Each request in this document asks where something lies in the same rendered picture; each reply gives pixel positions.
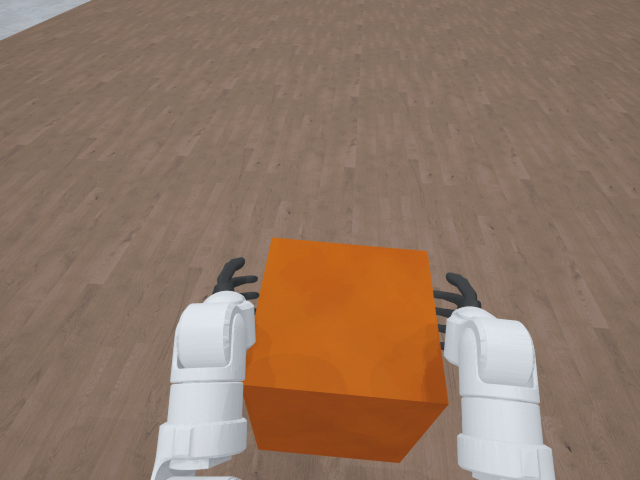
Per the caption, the robot left hand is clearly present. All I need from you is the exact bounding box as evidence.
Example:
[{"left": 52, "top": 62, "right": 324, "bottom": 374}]
[{"left": 212, "top": 257, "right": 259, "bottom": 315}]

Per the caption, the robot right hand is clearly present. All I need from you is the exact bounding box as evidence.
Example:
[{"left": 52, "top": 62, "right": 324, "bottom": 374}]
[{"left": 433, "top": 272, "right": 482, "bottom": 350}]

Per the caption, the carton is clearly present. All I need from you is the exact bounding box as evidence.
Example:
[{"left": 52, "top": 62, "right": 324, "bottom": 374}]
[{"left": 241, "top": 238, "right": 449, "bottom": 463}]

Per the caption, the left robot forearm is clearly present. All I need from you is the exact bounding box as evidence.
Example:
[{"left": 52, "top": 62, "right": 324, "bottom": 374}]
[{"left": 151, "top": 291, "right": 256, "bottom": 480}]

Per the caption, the right robot forearm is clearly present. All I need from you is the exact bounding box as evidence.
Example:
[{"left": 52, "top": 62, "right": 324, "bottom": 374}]
[{"left": 444, "top": 306, "right": 556, "bottom": 480}]

